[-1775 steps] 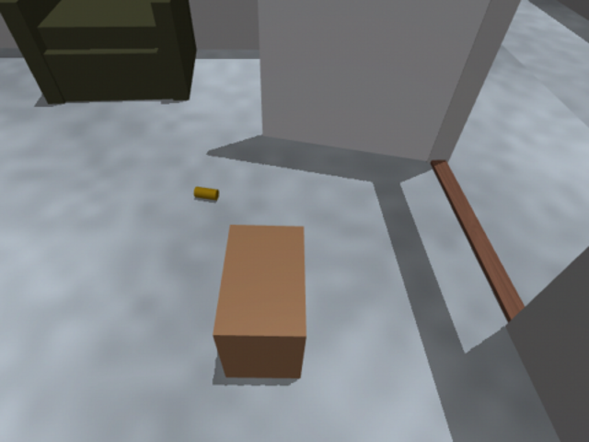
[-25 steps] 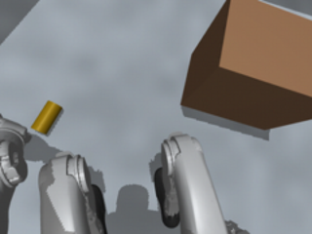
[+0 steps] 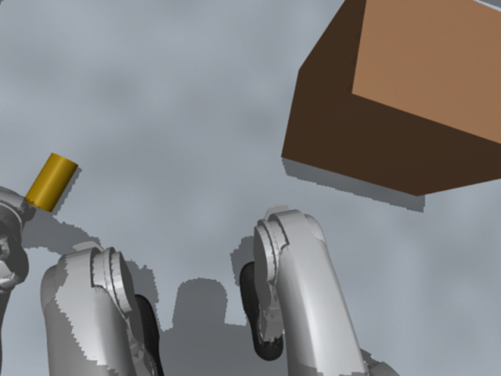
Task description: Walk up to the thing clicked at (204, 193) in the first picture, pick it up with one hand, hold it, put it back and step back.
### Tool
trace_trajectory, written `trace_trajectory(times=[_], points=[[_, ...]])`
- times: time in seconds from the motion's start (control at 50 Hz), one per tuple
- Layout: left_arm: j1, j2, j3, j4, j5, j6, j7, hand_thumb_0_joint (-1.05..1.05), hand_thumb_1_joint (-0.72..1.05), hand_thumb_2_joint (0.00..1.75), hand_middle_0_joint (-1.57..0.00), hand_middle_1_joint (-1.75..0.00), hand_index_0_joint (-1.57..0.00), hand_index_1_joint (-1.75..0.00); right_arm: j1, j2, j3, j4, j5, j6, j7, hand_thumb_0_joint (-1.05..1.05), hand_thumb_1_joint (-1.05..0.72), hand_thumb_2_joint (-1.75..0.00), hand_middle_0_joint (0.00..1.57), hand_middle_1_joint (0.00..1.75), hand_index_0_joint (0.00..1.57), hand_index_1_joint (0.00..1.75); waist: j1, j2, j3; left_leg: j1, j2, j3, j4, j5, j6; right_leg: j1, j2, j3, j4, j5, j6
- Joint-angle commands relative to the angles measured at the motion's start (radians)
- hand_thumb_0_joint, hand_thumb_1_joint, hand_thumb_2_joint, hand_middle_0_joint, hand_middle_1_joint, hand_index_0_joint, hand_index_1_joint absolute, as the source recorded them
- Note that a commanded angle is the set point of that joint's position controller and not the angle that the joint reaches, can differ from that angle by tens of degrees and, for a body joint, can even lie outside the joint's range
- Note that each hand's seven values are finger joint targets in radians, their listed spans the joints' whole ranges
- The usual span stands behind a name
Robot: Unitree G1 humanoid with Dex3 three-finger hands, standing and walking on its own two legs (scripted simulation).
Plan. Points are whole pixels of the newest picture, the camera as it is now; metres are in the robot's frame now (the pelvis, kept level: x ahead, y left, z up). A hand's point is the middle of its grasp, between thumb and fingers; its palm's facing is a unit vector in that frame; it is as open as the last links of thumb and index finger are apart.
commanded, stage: rise first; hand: left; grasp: from above
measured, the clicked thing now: (51, 182) +0.46 +0.28 -0.31
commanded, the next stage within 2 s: approach in 0.22 s
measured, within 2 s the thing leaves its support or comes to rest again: neither
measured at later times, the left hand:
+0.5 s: hand (2, 196) +0.42 +0.31 -0.19, palm faces -0.21 -0.39 -0.90, open 14.1 cm
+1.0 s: hand (45, 159) +0.49 +0.26 -0.23, palm faces -0.12 -0.38 -0.92, open 14.2 cm
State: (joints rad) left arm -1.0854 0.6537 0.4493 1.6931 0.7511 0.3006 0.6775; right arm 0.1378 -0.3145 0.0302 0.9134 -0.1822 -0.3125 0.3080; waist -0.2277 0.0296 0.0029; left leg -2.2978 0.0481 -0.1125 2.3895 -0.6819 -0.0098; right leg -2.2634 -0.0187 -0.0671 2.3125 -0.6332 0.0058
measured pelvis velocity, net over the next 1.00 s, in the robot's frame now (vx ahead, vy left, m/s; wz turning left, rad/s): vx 0.00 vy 0.00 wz -0.10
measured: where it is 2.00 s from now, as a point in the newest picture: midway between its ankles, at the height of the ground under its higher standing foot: (207, 345)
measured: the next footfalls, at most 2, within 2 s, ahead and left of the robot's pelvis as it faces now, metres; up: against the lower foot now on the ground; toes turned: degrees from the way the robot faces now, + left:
none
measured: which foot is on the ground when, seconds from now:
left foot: down 0.00-1.00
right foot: down 0.00-1.00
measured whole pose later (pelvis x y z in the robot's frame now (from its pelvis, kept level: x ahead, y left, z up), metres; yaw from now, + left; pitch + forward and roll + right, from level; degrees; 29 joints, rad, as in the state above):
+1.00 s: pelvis +0.00 +0.00 -0.02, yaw -6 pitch +29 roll -11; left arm -1.29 0.92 0.44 1.83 0.69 0.34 0.84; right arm 0.13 -0.40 0.24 0.82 -0.25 -0.35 0.45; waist -0.43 -0.06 0.23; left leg -2.31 0.05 -0.23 2.50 -0.71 -0.02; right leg -2.24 0.01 -0.16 2.34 -0.62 0.02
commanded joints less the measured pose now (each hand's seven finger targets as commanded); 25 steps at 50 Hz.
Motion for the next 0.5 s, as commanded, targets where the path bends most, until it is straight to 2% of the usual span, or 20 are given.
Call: trace_trajectory(times=[0.0, 0.02, 0.04, 0.06, 0.08, 0.14, 0.16, 0.18, 0.2, 0.22, 0.26, 0.28, 0.3, 0.32, 0.34, 0.38, 0.42, 0.44, 0.46, 0.48], points=[[-0.247, 0.244, -0.040, -0.093, 0.027, 0.001, 0.034, 0.00, -0.59, 1.03, -0.11, -0.99, -0.08, -1.02, 0.252, -0.234, -0.054, 0.014, 0.004, -0.003, 0.006, 0.00, -0.91, -0.90, 0.20, 0.30, 0.20, 0.30, -0.025, 0.234, -0.683, 0.450, -0.018, 0.079, -0.241, 0.159, 0.017, 0.374, 0.041, -0.078, -0.239, 0.149, -0.027], [-0.268, 0.253, -0.042, -0.107, 0.031, 0.000, 0.030, 0.00, -0.59, 1.03, -0.11, -0.99, -0.08, -1.02, 0.256, -0.233, -0.051, 0.013, 0.005, -0.003, 0.008, 0.00, -0.90, -0.90, 0.20, 0.30, 0.20, 0.30, -0.039, 0.219, -0.682, 0.442, -0.019, 0.074, -0.232, 0.158, 0.022, 0.369, 0.042, -0.080, -0.241, 0.150, -0.025], [-0.285, 0.279, -0.017, -0.139, 0.023, -0.006, 0.034, 0.00, -0.58, 1.02, -0.11, -1.00, -0.09, -1.02, 0.265, -0.238, -0.053, 0.019, 0.006, -0.002, 0.008, 0.00, -0.90, -0.90, 0.20, 0.30, 0.20, 0.30, -0.032, 0.214, -0.689, 0.429, -0.020, 0.074, -0.232, 0.154, 0.022, 0.376, 0.042, -0.080, -0.243, 0.146, -0.023], [-0.269, 0.270, -0.032, -0.119, 0.025, -0.003, 0.031, 0.00, -0.56, 1.00, -0.13, -0.97, -0.10, -0.99, 0.262, -0.230, -0.047, 0.016, 0.005, -0.001, 0.011, 0.00, -0.90, -0.90, 0.20, 0.30, 0.20, 0.30, -0.035, 0.216, -0.677, 0.439, -0.019, 0.075, -0.225, 0.164, 0.023, 0.368, 0.039, -0.080, -0.240, 0.154, -0.025], [-0.268, 0.279, -0.012, -0.133, 0.020, -0.004, 0.035, 0.00, -0.56, 1.01, -0.12, -0.98, -0.10, -1.01, 0.270, -0.240, -0.052, 0.025, 0.002, -0.002, 0.010, 0.00, -0.90, -0.90, 0.20, 0.30, 0.20, 0.30, -0.032, 0.219, -0.693, 0.428, -0.020, 0.083, -0.222, 0.167, 0.023, 0.390, 0.045, -0.077, -0.248, 0.157, -0.023], [-0.266, 0.282, -0.005, -0.104, 0.025, 0.000, 0.037, 0.00, -0.56, 1.00, -0.13, -0.97, -0.10, -1.00, 0.292, -0.238, -0.045, 0.036, -0.003, 0.001, 0.015, 0.00, -0.91, -0.90, 0.20, 0.30, 0.20, 0.30, -0.040, 0.203, -0.688, 0.408, -0.019, 0.087, -0.204, 0.184, 0.025, 0.412, 0.045, -0.077, -0.248, 0.177, -0.020], [-0.276, 0.288, -0.014, -0.104, 0.029, 0.000, 0.035, 0.00, -0.55, 0.99, -0.13, -0.98, -0.11, -1.00, 0.274, -0.241, -0.043, 0.026, -0.005, -0.001, 0.017, 0.00, -0.91, -0.90, 0.20, 0.30, 0.20, 0.30, -0.041, 0.201, -0.676, 0.385, -0.021, 0.085, -0.202, 0.165, 0.028, 0.400, 0.045, -0.077, -0.244, 0.158, -0.021], [-0.284, 0.287, -0.023, -0.103, 0.034, 0.002, 0.031, 0.00, -0.54, 0.99, -0.13, -0.98, -0.11, -1.00, 0.280, -0.240, -0.041, 0.030, -0.007, -0.004, 0.019, 0.00, -0.90, -0.90, 0.20, 0.30, 0.20, 0.30, -0.054, 0.202, -0.668, 0.396, -0.021, 0.081, -0.199, 0.163, 0.029, 0.393, 0.045, -0.080, -0.241, 0.156, -0.021], [-0.278, 0.273, -0.031, -0.084, 0.030, 0.004, 0.031, 0.00, -0.55, 0.99, -0.13, -0.98, -0.11, -1.00, 0.264, -0.250, -0.045, 0.022, -0.004, -0.006, 0.020, 0.00, -0.90, -0.90, 0.20, 0.30, 0.20, 0.30, -0.049, 0.201, -0.654, 0.395, -0.021, 0.074, -0.205, 0.137, 0.029, 0.366, 0.046, -0.083, -0.242, 0.130, -0.022], [-0.284, 0.285, -0.022, -0.095, 0.033, 0.001, 0.037, 0.00, -0.53, 0.98, -0.15, -0.95, -0.12, -0.97, 0.275, -0.252, -0.045, 0.028, -0.003, -0.010, 0.021, 0.00, -0.90, -0.90, 0.20, 0.30, 0.20, 0.30, -0.051, 0.218, -0.654, 0.402, -0.021, 0.073, -0.210, 0.141, 0.026, 0.371, 0.046, -0.085, -0.241, 0.135, -0.024], [-0.301, 0.292, -0.034, -0.108, 0.035, 0.000, 0.038, 0.00, -0.52, 0.97, -0.16, -0.95, -0.13, -0.97, 0.272, -0.253, -0.041, 0.030, -0.006, -0.013, 0.025, 0.00, -0.90, -0.90, 0.20, 0.30, 0.20, 0.30, -0.058, 0.230, -0.635, 0.420, -0.019, 0.060, -0.218, 0.120, 0.023, 0.340, 0.044, -0.094, -0.236, 0.115, -0.027], [-0.283, 0.302, -0.011, -0.089, 0.031, 0.002, 0.045, 0.00, -0.51, 0.96, -0.16, -0.94, -0.14, -0.96, 0.274, -0.262, -0.043, 0.035, -0.005, -0.012, 0.026, 0.00, -0.90, -0.90, 0.20, 0.30, 0.20, 0.30, -0.047, 0.227, -0.644, 0.416, -0.019, 0.060, -0.219, 0.114, 0.024, 0.344, 0.045, -0.095, -0.239, 0.108, -0.027], [-0.283, 0.297, -0.020, -0.094, 0.033, 0.003, 0.045, 0.00, -0.59, 1.03, -0.16, -0.89, -0.10, -0.95, 0.265, -0.260, -0.041, 0.029, -0.005, -0.012, 0.027, 0.00, -0.91, -0.90, 0.20, 0.30, 0.20, 0.30, -0.049, 0.237, -0.647, 0.417, -0.020, 0.060, -0.219, 0.119, 0.023, 0.343, 0.045, -0.093, -0.233, 0.113, -0.028], [-0.286, 0.284, -0.031, -0.071, 0.033, 0.006, 0.044, 0.00, -0.56, 0.99, -0.08, -0.97, -0.07, -1.03, 0.263, -0.260, -0.038, 0.032, -0.009, -0.015, 0.030, 0.00, -0.90, -0.89, 0.20, 0.30, 0.20, 0.30, -0.059, 0.240, -0.631, 0.418, -0.019, 0.055, -0.219, 0.110, 0.022, 0.328, 0.042, -0.098, -0.226, 0.108, -0.029], [-0.272, 0.264, -0.044, -0.040, 0.031, 0.009, 0.045, 0.00, -0.56, 0.98, -0.08, -1.05, -0.07, -1.06, 0.258, -0.268, -0.039, 0.027, -0.009, -0.017, 0.033, 0.00, -0.90, -0.89, 0.20, 0.30, 0.20, 0.30, -0.060, 0.230, -0.616, 0.408, -0.018, 0.054, -0.219, 0.103, 0.021, 0.326, 0.048, -0.100, -0.228, 0.101, -0.029], [-0.319, 0.252, -0.061, -0.031, 0.026, 0.005, 0.048, 0.00, -0.55, 0.98, -0.08, -1.05, -0.08, -1.05, 0.274, -0.268, -0.032, 0.037, -0.011, -0.021, 0.036, 0.00, -0.90, -0.89, 0.20, 0.30, 0.20, 0.30, -0.089, 0.222, -0.592, 0.403, -0.016, 0.047, -0.208, 0.109, 0.021, 0.311, 0.048, -0.104, -0.227, 0.113, -0.029], [-0.350, 0.259, -0.057, 0.004, 0.030, -0.007, 0.059, 0.00, -0.56, 0.98, -0.08, -1.05, -0.08, -1.05, 0.295, -0.261, -0.006, 0.046, -0.021, -0.028, 0.041, 0.00, -0.90, -0.89, 0.20, 0.30, 0.20, 0.30, -0.118, 0.209, -0.583, 0.377, -0.018, 0.046, -0.190, 0.125, 0.021, 0.332, 0.052, -0.104, -0.229, 0.134, -0.025], [-0.380, 0.246, -0.094, 0.023, 0.037, -0.012, 0.059, 0.00, -0.55, 0.97, -0.08, -1.06, -0.08, -1.06, 0.279, -0.278, -0.005, 0.046, -0.031, -0.034, 0.045, 0.00, -0.90, -0.89, 0.20, 0.30, 0.20, 0.30, -0.143, 0.208, -0.550, 0.373, -0.018, 0.038, -0.184, 0.103, 0.022, 0.305, 0.049, -0.112, -0.218, 0.122, -0.026], [-0.381, 0.271, -0.079, 0.033, 0.041, -0.021, 0.066, 0.00, -0.55, 0.97, -0.08, -1.06, -0.08, -1.06, 0.294, -0.286, -0.002, 0.045, -0.028, -0.039, 0.046, 0.00, -0.90, -0.89, 0.20, 0.30, 0.20, 0.30, -0.142, 0.200, -0.561, 0.361, -0.020, 0.043, -0.181, 0.108, 0.024, 0.336, 0.057, -0.109, -0.231, 0.119, -0.023], [-0.405, 0.272, -0.094, 0.035, 0.040, -0.027, 0.070, 0.00, -0.53, 0.96, -0.08, -1.08, -0.09, -1.07, 0.279, -0.280, 0.017, 0.036, -0.038, -0.045, 0.050, 0.00, -0.90, -0.89, 0.20, 0.30, 0.20, 0.30, -0.159, 0.177, -0.555, 0.336, -0.024, 0.041, -0.165, 0.096, 0.029, 0.342, 0.053, -0.111, -0.231, 0.107, -0.020]])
